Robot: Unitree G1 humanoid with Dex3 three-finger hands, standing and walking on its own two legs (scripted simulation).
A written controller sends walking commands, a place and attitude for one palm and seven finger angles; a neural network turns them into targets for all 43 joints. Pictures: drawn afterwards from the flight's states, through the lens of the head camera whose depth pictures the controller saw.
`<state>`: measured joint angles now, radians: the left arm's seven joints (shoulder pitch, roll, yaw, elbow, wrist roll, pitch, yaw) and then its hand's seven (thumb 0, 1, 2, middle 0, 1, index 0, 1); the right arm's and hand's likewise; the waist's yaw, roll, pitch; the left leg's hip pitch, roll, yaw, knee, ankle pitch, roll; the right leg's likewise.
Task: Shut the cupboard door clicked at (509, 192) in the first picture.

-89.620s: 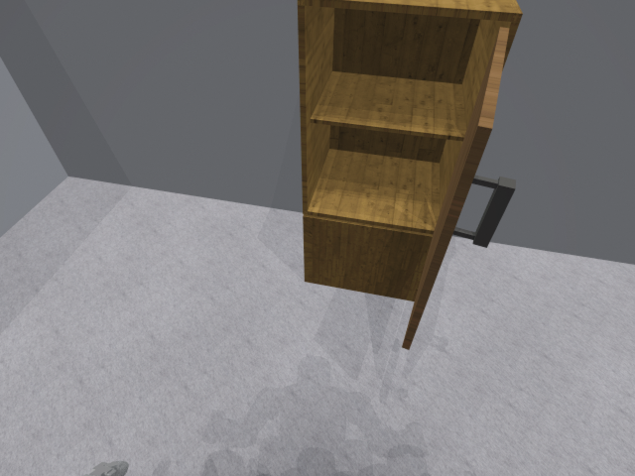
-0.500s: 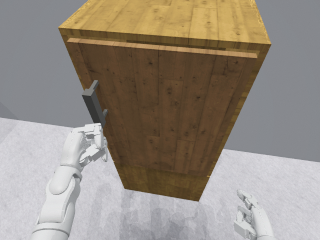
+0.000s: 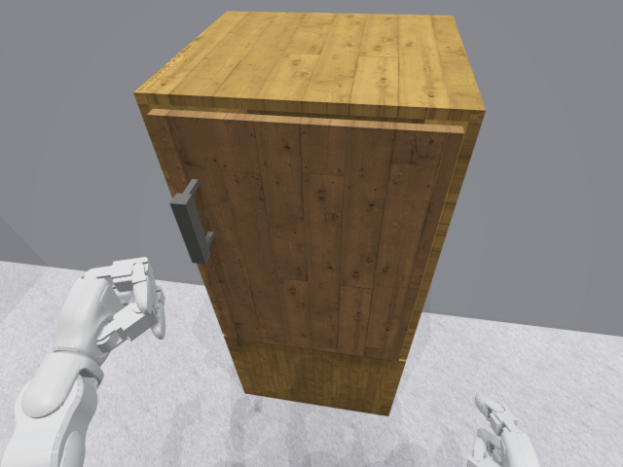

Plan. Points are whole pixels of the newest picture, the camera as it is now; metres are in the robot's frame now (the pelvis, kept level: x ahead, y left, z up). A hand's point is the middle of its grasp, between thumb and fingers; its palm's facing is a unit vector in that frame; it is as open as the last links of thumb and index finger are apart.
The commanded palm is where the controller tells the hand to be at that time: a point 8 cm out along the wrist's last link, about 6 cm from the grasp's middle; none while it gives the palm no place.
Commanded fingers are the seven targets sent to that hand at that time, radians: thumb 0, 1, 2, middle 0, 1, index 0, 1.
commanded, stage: draw the hand back to the body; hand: left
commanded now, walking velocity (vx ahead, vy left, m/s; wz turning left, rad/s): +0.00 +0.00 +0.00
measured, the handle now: (197, 221) +0.46 +0.22 +0.07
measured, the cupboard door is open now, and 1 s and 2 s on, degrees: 0 0 0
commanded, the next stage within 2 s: step back with the hand held close in 1.06 s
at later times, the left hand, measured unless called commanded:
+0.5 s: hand (70, 313) +0.23 +0.26 +0.16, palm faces +0.38 -0.85 -0.36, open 4.7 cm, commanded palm +0.18 +0.30 +0.18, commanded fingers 0.00 0.90 0.90 -0.42 -0.54 -0.42 -0.54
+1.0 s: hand (49, 314) +0.22 +0.27 +0.17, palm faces +0.42 -0.81 -0.40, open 7.4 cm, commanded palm +0.17 +0.31 +0.20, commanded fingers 0.00 0.90 0.90 -0.20 -0.30 -0.20 -0.30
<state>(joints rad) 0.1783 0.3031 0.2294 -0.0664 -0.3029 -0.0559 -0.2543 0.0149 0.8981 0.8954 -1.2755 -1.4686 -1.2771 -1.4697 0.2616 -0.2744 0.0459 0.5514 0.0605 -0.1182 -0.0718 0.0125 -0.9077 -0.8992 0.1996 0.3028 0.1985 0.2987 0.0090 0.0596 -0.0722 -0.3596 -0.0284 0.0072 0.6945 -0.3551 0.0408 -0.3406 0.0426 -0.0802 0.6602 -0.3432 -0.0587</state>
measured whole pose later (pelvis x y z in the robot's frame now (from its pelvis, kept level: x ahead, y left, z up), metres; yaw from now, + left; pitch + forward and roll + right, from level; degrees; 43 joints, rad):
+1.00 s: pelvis +0.03 +0.02 +0.02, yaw -1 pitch -3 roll +0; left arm 0.47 0.34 0.32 -0.39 -0.07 -0.04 0.10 0.01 0.89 0.89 -0.22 -0.31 -0.22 -0.31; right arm 0.20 -0.23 0.02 0.62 0.02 -0.06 -0.05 0.01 -0.91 -0.90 0.20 0.30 0.20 0.30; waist 0.06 0.07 -0.01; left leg -0.10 -0.05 0.02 0.41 -0.26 0.06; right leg -0.09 0.03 -0.05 0.40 -0.25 -0.03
